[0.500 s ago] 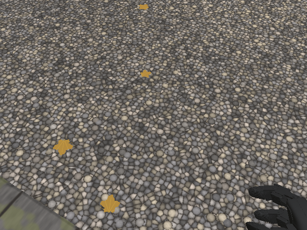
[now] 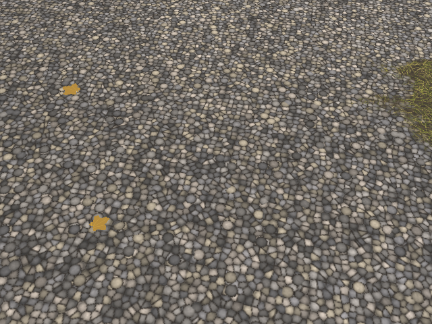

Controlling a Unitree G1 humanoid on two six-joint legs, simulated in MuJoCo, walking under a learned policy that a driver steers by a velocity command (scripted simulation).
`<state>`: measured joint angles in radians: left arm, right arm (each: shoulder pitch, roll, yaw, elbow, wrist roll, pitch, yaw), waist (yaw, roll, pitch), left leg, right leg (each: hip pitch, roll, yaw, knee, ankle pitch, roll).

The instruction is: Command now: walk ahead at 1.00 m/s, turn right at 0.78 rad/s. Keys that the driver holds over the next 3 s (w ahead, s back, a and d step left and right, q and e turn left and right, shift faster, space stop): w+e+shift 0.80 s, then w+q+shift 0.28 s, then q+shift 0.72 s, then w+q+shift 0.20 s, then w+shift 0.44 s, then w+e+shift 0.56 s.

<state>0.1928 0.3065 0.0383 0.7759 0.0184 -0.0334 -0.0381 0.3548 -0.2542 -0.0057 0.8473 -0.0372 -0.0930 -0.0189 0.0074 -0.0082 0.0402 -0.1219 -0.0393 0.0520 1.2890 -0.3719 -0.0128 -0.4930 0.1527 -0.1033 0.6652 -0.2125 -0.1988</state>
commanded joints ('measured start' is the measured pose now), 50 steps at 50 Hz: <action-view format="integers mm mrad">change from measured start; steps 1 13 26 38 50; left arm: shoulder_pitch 233 236 -48 18 160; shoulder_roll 173 196 37 117 93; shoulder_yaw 73 91 11 18 31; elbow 20 -5 -176 -174 -11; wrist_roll -9 -29 18 10 6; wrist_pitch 13 -42 35 27 -83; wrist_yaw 29 21 -31 -41 27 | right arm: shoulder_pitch -122 -416 30 53 -133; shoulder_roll -147 -105 -101 -287 -82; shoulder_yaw -9 20 -42 -86 -18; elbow -199 -340 -101 -54 -176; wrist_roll -5 10 15 3 24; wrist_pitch -63 12 -18 14 64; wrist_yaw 14 38 17 -18 51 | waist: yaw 48 70 -26 172 -20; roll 92 -45 107 133 47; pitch -94 4 -20 -98 104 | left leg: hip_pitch -703 -249 83 145 -564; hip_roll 79 68 328 305 197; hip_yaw -168 -64 -194 213 -104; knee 179 -733 -1080 -662 -173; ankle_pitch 52 461 227 1513 190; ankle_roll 23 -25 77 9 31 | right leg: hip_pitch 613 256 -319 251 234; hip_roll -371 -161 -250 -38 -267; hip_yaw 789 492 169 -91 221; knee -438 -429 645 106 -561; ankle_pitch -154 395 -40 54 241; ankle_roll -213 -19 108 -28 -26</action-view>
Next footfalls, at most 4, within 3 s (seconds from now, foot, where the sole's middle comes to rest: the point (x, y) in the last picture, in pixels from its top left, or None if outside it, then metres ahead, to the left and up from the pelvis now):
0.34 left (178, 292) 0.56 0.14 -0.74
0.80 right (290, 221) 0.82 -0.23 -0.74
1.22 left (335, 136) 1.23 -0.46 -0.74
1.64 right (383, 121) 1.32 -0.68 -0.74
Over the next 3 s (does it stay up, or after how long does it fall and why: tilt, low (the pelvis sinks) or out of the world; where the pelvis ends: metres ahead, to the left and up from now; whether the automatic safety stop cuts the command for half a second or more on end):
stays up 1.97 -0.33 0.01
